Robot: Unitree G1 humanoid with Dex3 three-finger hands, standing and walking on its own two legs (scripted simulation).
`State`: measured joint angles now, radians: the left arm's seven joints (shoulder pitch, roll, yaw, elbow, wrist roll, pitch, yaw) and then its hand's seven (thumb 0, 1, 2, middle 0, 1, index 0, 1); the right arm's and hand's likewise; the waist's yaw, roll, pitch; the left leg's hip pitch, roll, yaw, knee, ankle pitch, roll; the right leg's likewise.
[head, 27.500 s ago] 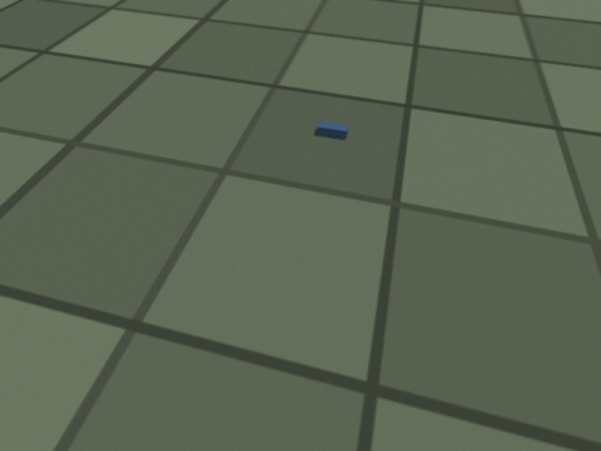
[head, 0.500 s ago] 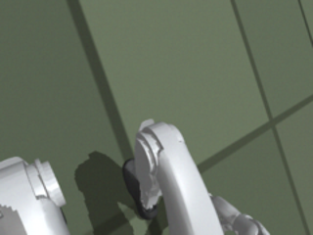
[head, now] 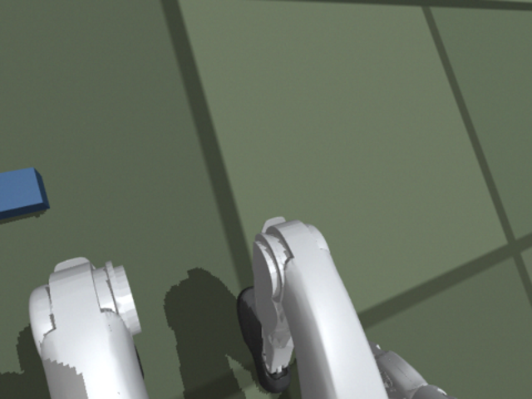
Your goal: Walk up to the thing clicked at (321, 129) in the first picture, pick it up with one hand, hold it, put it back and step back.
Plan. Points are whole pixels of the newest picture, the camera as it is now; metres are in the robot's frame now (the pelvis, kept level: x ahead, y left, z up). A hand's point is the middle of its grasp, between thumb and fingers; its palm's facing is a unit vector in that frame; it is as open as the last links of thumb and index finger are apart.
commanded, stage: withdraw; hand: left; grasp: from above
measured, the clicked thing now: out of the picture +0.42 +0.34 -0.28
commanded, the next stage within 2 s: home in 0.60 s
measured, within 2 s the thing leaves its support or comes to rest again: neither
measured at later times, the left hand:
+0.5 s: hand out of the picture +0.40 +0.35 -0.11, palm faces -0.50 -0.12 -0.86, open 13.9 cm
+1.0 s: hand out of the picture +0.40 +0.33 -0.05, palm faces -0.33 -0.26 -0.91, open 11.3 cm
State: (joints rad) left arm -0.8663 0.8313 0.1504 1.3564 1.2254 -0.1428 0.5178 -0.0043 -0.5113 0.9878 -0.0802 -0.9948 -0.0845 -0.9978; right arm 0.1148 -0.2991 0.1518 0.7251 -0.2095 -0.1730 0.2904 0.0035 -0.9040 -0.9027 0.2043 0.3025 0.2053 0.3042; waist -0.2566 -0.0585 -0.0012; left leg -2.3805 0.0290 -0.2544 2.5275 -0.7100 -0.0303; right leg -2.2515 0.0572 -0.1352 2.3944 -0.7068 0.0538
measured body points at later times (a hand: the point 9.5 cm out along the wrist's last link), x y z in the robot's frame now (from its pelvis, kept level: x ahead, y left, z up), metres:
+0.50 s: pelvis -0.02 -0.01 +0.04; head +0.20 +0.10 +0.42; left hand +0.42 +0.36 -0.07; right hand +0.07 -0.29 -0.05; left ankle +0.06 +0.13 -0.27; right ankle +0.10 -0.12 -0.27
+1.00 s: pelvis -0.01 -0.01 +0.07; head +0.20 +0.06 +0.47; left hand +0.41 +0.34 +0.00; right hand +0.09 -0.25 -0.05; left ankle +0.06 +0.13 -0.27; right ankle +0.10 -0.12 -0.27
